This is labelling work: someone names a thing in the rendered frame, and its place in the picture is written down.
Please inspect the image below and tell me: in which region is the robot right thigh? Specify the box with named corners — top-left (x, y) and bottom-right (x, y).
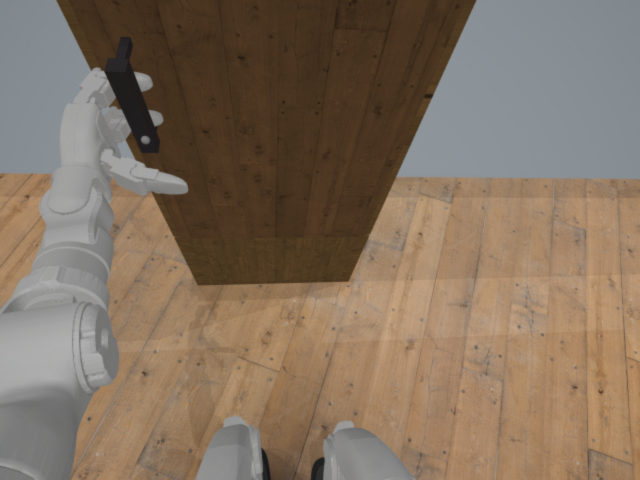
top-left (323, 428), bottom-right (416, 480)

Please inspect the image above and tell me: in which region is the left robot hand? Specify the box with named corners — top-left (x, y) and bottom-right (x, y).
top-left (59, 68), bottom-right (188, 196)

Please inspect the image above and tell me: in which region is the robot right shin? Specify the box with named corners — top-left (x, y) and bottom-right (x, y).
top-left (323, 421), bottom-right (354, 480)

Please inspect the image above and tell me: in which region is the handle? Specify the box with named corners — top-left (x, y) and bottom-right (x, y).
top-left (104, 37), bottom-right (160, 153)

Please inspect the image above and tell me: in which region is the cupboard door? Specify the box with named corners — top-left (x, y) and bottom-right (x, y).
top-left (69, 0), bottom-right (466, 239)

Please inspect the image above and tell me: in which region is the robot left forearm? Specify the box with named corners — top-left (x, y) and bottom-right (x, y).
top-left (0, 165), bottom-right (114, 314)

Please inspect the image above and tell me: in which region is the left robot upper arm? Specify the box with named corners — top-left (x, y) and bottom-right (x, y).
top-left (0, 302), bottom-right (119, 480)

